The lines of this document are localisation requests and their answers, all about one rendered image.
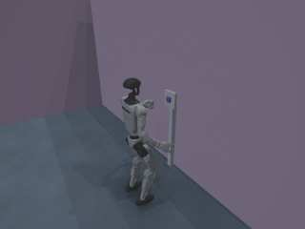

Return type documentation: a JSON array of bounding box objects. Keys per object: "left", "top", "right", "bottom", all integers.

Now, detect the robot left upper arm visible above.
[{"left": 120, "top": 95, "right": 128, "bottom": 105}]

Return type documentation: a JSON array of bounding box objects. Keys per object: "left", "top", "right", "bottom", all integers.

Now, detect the button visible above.
[{"left": 166, "top": 96, "right": 172, "bottom": 103}]

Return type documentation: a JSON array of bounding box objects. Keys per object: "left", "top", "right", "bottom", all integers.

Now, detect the robot right hand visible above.
[{"left": 160, "top": 142, "right": 174, "bottom": 154}]

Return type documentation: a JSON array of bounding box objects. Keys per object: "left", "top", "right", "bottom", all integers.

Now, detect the robot left hand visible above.
[{"left": 143, "top": 99, "right": 154, "bottom": 110}]

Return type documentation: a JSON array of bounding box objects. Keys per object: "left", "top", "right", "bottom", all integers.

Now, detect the panel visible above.
[{"left": 164, "top": 89, "right": 177, "bottom": 167}]

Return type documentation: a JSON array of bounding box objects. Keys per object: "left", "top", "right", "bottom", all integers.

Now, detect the robot right thigh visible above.
[{"left": 135, "top": 143, "right": 156, "bottom": 178}]

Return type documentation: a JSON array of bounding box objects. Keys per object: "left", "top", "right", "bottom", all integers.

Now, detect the humanoid robot head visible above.
[{"left": 123, "top": 77, "right": 141, "bottom": 106}]

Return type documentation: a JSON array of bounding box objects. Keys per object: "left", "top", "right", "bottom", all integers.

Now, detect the robot right upper arm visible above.
[{"left": 135, "top": 105, "right": 148, "bottom": 138}]

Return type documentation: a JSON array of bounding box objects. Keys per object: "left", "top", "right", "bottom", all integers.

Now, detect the right robot forearm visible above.
[{"left": 141, "top": 131, "right": 162, "bottom": 149}]

